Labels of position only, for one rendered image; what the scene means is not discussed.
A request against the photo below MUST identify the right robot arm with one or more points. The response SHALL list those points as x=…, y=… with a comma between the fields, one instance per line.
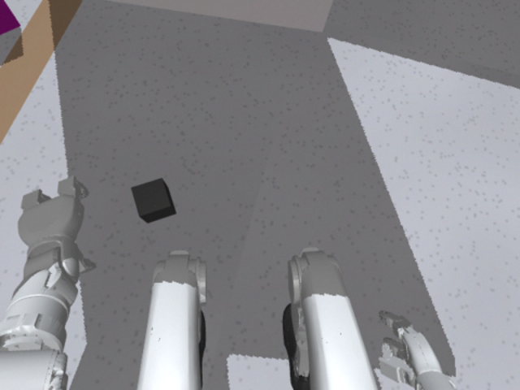
x=433, y=380

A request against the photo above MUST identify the right robot foot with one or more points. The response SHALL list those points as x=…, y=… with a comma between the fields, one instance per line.
x=298, y=382

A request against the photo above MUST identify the left robot hand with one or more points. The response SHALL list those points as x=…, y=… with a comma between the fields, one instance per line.
x=44, y=216

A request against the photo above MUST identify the right robot hand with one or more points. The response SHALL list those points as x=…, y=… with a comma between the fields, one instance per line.
x=412, y=358

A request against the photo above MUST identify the left robot arm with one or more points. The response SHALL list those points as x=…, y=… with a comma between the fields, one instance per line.
x=32, y=332

